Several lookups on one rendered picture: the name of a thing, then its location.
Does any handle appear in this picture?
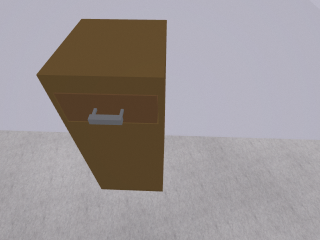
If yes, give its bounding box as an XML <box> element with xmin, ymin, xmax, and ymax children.
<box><xmin>87</xmin><ymin>108</ymin><xmax>124</xmax><ymax>125</ymax></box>

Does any drawer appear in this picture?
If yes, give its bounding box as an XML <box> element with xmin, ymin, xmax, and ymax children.
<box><xmin>54</xmin><ymin>92</ymin><xmax>158</xmax><ymax>124</ymax></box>

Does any cabinet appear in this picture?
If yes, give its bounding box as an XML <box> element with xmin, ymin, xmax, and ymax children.
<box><xmin>36</xmin><ymin>19</ymin><xmax>167</xmax><ymax>192</ymax></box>

